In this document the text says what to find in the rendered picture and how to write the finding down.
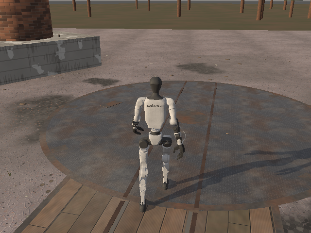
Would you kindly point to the left robot upper arm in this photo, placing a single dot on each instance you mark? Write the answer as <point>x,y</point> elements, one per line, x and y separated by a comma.
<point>138,108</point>

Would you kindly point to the robot right forearm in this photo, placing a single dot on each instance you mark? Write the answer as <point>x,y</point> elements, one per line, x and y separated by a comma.
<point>177,133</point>

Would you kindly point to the robot left forearm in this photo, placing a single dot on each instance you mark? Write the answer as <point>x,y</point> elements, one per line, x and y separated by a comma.
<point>134,124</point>

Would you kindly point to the right robot upper arm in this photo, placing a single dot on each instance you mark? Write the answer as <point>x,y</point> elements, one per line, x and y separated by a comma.
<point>172,110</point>

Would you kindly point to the left robot foot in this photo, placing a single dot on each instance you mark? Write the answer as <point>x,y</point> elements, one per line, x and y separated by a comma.
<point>142,208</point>

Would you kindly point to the robot right hand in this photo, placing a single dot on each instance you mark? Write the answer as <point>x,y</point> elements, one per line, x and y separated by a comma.
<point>182,150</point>

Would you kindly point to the robot torso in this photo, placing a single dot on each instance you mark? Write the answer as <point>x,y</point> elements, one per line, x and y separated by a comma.
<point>155,115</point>

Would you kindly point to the robot left hand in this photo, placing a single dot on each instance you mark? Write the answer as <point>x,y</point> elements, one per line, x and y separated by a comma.
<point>139,128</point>

